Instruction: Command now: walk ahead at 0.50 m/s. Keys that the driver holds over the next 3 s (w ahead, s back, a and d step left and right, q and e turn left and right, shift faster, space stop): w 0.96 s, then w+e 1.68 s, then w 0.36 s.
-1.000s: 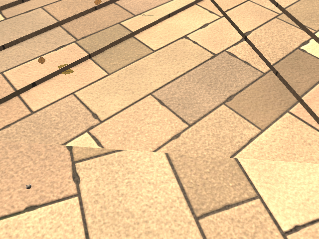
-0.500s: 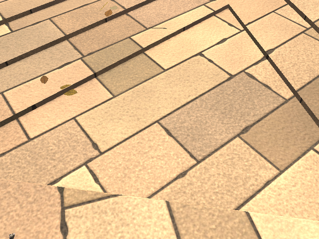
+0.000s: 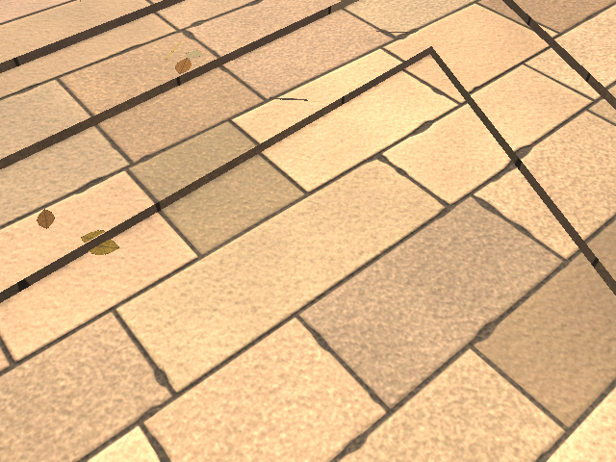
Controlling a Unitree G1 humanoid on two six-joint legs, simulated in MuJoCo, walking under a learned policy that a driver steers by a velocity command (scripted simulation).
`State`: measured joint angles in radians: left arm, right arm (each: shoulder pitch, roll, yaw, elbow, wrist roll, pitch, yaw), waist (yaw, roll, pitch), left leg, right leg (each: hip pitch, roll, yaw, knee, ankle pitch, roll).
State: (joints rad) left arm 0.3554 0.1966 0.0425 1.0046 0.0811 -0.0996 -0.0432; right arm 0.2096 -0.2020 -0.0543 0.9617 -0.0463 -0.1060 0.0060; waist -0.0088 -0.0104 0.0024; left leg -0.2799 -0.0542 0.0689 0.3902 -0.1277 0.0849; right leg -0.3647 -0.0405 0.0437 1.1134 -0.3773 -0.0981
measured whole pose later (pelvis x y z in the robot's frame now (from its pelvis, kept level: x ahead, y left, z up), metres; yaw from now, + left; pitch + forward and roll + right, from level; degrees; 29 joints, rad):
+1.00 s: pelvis +0.54 +0.00 -0.17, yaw +1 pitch +4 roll +0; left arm 0.48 0.16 0.03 1.01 -0.06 -0.09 0.02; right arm 0.11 -0.18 -0.03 0.90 0.03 -0.08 0.04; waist 0.07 -0.01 -0.02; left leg -0.41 -0.03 0.07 0.54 -0.19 0.07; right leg -0.56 0.00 0.09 1.79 -0.62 -0.03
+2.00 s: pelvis +1.09 -0.16 -0.16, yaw -32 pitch +3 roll +1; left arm 0.32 0.27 0.08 0.75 -0.03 -0.04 0.01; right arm 0.12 -0.24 -0.06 0.76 -0.01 -0.11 0.00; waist 0.01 -0.04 0.00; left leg -0.33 -0.04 0.04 0.45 -0.16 0.03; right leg -0.46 0.02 0.09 1.19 -0.39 -0.04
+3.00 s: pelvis +1.49 -0.55 -0.16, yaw -60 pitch +1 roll +0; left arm 0.31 0.28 0.05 0.72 -0.02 -0.05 0.01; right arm 0.21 -0.27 -0.05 0.75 -0.01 -0.09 0.03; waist 0.00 -0.03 0.01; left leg -0.34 -0.04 0.03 0.50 -0.19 0.05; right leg -0.43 0.03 0.08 1.23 -0.39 -0.02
